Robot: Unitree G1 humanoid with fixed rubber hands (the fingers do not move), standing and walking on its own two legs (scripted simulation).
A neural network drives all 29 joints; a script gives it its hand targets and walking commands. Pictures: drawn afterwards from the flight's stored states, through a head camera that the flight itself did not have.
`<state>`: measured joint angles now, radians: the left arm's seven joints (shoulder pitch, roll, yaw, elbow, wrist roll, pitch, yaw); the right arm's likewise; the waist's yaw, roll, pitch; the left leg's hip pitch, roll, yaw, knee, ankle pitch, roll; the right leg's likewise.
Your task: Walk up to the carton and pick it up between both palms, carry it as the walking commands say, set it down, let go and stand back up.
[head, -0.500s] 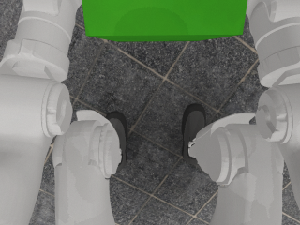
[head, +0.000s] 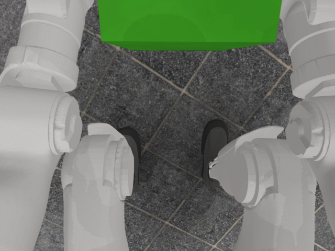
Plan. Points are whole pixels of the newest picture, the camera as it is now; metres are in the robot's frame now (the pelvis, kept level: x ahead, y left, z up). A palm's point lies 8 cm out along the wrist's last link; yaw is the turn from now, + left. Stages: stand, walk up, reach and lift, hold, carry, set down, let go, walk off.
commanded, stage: reach and lift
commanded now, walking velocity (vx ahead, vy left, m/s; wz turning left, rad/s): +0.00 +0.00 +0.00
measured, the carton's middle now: out of the picture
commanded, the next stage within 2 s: none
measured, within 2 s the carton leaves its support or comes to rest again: leaves its support in 0.12 s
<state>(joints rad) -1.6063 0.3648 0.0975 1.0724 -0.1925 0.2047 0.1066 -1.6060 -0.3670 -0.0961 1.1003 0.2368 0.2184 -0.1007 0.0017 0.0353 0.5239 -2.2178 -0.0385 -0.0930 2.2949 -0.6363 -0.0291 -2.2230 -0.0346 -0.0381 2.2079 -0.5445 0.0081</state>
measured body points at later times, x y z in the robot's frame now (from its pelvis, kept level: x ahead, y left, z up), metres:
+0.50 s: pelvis -0.02 +0.00 +0.02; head +0.35 +0.01 +0.26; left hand +0.58 +0.17 -0.11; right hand +0.58 -0.15 -0.11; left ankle +0.10 +0.13 -0.32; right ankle +0.13 -0.13 -0.32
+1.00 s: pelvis -0.04 +0.00 +0.05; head +0.32 +0.02 +0.31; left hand +0.55 +0.17 -0.05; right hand +0.56 -0.14 -0.05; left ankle +0.10 +0.13 -0.32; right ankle +0.13 -0.13 -0.32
